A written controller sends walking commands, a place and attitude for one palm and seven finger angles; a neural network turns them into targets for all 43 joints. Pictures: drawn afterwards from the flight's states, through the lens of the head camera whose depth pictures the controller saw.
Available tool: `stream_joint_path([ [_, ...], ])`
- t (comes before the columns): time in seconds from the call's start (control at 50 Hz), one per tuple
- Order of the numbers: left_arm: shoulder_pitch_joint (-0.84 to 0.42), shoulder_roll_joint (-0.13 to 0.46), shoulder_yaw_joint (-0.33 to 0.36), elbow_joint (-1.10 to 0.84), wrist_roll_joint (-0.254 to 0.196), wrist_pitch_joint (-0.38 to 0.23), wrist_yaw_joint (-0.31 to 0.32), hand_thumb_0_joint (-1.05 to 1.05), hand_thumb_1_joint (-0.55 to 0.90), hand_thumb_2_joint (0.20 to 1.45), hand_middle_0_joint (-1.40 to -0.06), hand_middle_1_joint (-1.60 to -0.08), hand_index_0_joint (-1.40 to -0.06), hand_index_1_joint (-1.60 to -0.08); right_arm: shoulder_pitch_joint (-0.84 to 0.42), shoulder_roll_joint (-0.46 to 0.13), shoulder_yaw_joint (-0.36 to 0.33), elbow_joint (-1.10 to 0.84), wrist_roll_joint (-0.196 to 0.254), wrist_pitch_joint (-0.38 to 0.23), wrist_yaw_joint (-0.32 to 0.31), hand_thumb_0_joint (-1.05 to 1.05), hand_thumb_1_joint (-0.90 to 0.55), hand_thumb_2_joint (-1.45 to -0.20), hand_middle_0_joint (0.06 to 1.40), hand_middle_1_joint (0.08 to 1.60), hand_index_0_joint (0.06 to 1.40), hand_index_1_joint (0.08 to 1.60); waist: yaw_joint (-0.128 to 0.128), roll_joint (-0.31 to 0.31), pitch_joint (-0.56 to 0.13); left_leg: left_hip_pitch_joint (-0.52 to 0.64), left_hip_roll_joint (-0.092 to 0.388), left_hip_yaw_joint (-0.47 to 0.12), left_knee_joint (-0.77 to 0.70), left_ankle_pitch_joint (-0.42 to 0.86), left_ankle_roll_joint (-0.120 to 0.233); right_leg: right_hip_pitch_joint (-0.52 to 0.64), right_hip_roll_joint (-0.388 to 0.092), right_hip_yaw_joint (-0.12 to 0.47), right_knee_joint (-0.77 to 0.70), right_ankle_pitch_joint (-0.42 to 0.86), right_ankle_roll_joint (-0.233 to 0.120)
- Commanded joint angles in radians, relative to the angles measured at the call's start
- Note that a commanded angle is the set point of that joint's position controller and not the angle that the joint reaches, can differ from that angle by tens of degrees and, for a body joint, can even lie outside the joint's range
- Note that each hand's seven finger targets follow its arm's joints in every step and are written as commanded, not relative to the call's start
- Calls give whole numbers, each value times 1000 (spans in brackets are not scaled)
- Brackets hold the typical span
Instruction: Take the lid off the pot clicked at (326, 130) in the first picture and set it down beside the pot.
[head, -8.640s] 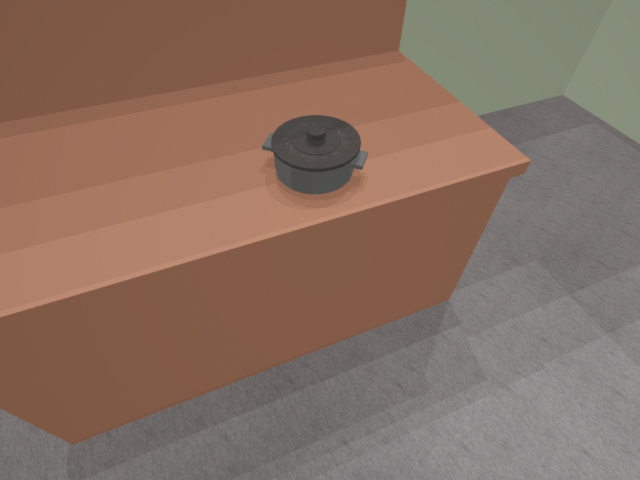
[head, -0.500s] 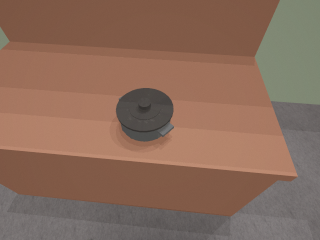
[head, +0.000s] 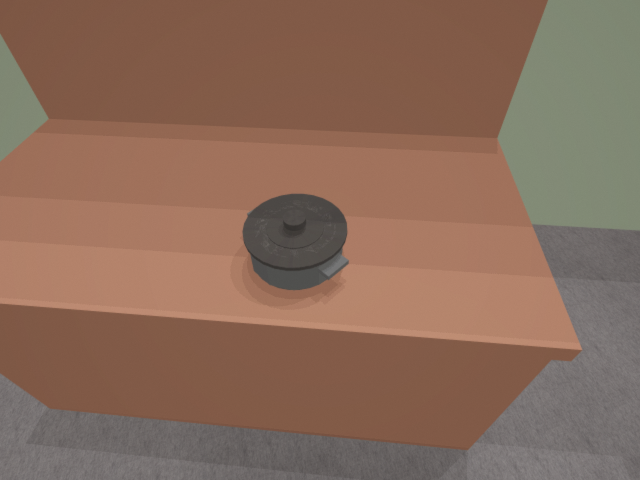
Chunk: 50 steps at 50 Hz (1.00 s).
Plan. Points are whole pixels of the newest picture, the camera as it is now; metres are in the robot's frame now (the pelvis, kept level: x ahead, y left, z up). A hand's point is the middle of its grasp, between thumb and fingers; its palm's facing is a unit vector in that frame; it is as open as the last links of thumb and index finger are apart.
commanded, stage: come to a stop and stand still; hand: left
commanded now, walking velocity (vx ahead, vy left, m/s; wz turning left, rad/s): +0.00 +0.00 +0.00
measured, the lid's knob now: (294, 220) +0.54 +0.08 -0.01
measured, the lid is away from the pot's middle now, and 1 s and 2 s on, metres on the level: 0.00 0.00 0.00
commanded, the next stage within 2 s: look again from close up in 0.26 s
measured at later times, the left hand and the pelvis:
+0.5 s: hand out of the picture -0.03 +0.15 -0.18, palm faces +0.04 -0.98 -0.18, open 7.3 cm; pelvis -0.01 -0.01 +0.00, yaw +1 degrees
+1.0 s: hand out of the picture +0.00 +0.19 -0.17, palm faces +0.03 -0.97 -0.24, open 7.3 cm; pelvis -0.02 +0.01 +0.00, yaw +1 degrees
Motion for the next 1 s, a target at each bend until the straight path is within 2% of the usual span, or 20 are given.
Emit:
stream_joint_path([
  [0.0,42,102,11,-30,-5,-23,4,0,900,900,-200,-300,-200,-300,62,-70,-1,-3,0,-12,0,0,-900,-900,200,300,200,300,-1,-50,93,19,92,-114,-77,2,-1,-128,-115,129,-143,-3,-25],
  [0.04,58,101,10,-21,-5,-23,3,0,900,900,-200,-300,-200,-300,67,-63,0,4,1,-12,-1,0,-900,-900,200,300,200,300,5,-59,110,4,93,-115,-81,-13,3,-127,-109,119,-151,-17,-23],
  [0.08,70,90,10,-15,-5,-25,4,0,900,900,-200,-300,-200,-300,80,-58,2,9,0,-16,-2,0,-900,-900,200,300,200,300,3,-22,90,11,91,-116,-82,-2,2,-122,-112,122,-145,-7,-25],
  [0.14,87,85,9,-5,-6,-28,3,0,900,900,-200,-300,-200,-300,90,-51,4,15,2,-18,-4,0,-900,-900,200,300,200,300,8,-41,85,3,95,-117,-79,5,4,-106,-106,112,-144,14,-24],
  [0.2,98,69,7,2,-5,-31,6,0,900,900,-200,-300,-200,-300,107,-40,5,22,1,-21,-6,0,-900,-900,200,300,200,300,5,-11,91,-3,94,-118,-77,21,1,-107,-108,110,-136,32,-26],
  [0.24,110,68,8,7,-6,-32,5,0,900,900,-200,-300,-200,-300,111,-35,4,23,2,-21,-7,0,-900,-900,200,300,200,300,10,-33,87,-10,95,-117,-76,14,4,-96,-104,101,-139,32,-24],
  [0.32,124,50,6,14,-5,-34,7,0,900,900,-200,-300,-200,-300,126,-25,6,31,0,-24,-9,0,-900,-900,200,300,200,300,8,-9,96,-10,93,-120,-77,26,3,-107,-106,105,-132,39,-27],
  [0.34,85,170,-1,-128,11,-64,9,0,900,900,-200,-300,-200,-300,90,-68,-10,-115,-23,-38,8,0,-900,-900,200,300,200,300,-26,-49,174,-44,8,-130,-49,215,28,-191,-16,71,1,175,-72],
  [0.36,124,71,0,-99,7,-51,11,0,900,900,-200,-300,-200,-300,76,-60,-25,-102,-5,-60,0,0,-900,-900,200,300,200,300,17,1,84,-42,100,-122,-12,146,9,-136,-73,63,-20,81,-52],
  [0.38,146,72,-1,-112,5,-51,11,0,900,900,-200,-300,-200,-300,74,-34,-25,-116,2,-61,-2,0,-900,-900,200,300,200,300,11,33,14,-28,87,-128,1,148,13,-89,-82,77,-29,138,-60],
  [0.4,144,72,2,-114,-1,-52,14,0,900,900,-200,-300,-200,-300,64,-30,-22,-114,1,-56,-2,0,-900,-900,200,300,200,300,9,35,-16,-23,78,-123,19,142,10,-70,-91,89,-38,156,-64],
  [0.44,125,91,9,-127,-4,-50,17,0,900,900,-200,-300,-200,-300,60,-28,-21,-119,-2,-45,-3,0,-900,-900,200,300,200,300,0,5,-7,-22,72,-124,33,103,6,-82,-103,99,-56,138,-67],
  [0.48,104,76,5,-129,-4,-49,18,0,900,900,-200,-300,-200,-300,51,-44,-19,-108,-4,-37,2,0,-900,-900,200,300,200,300,-5,-8,37,-37,67,-123,34,62,1,-125,-105,110,-72,77,-67],
  [0.56,80,98,7,-128,-2,-44,16,0,900,900,-200,-300,-200,-300,35,-66,-17,-101,-7,-27,12,0,-900,-900,200,300,200,300,-4,-28,91,-57,63,-131,22,12,0,-173,-104,120,-85,-14,-61],
  [0.66,56,108,10,-131,-1,-41,15,0,900,900,-200,-300,-200,-300,21,-95,-16,-99,-9,-32,16,0,-900,-900,200,300,200,300,0,-4,58,-43,81,-156,-12,43,10,-138,-91,98,-40,32,-47],
  [0.74,48,122,13,-131,-2,-41,15,0,900,900,-200,-300,-200,-300,7,-105,-14,-95,-6,-39,15,0,-900,-900,200,300,200,300,8,-34,23,-9,91,-153,-6,134,17,-101,-97,79,-21,115,-36],
  [0.78,41,120,12,-132,-1,-39,16,0,900,900,-200,-300,-200,-300,-6,-113,-14,-94,-7,-36,16,0,-900,-900,200,300,200,300,6,-19,46,-21,85,-150,-9,107,14,-114,-99,91,-28,93,-36],
  [0.82,39,125,10,-129,-1,-39,16,0,900,900,-200,-300,-200,-300,-11,-115,-13,-90,-7,-34,18,0,-900,-900,200,300,200,300,5,-35,49,-17,83,-147,-13,86,13,-119,-102,96,-34,77,-36],
  [0.86,37,129,13,-131,0,-37,15,0,900,900,-200,-300,-200,-300,-19,-118,-14,-91,-7,-33,18,0,-900,-900,200,300,200,300,7,-12,49,-14,87,-152,-22,70,15,-126,-100,91,-32,64,-34],
  [0.98,40,132,10,-124,1,-37,14,0,900,900,-200,-300,-200,-300,-18,-114,-12,-81,-5,-32,20,0,-900,-900,200,300,200,300,6,-41,60,-22,83,-146,-31,29,13,-136,-107,104,-52,26,-33],
])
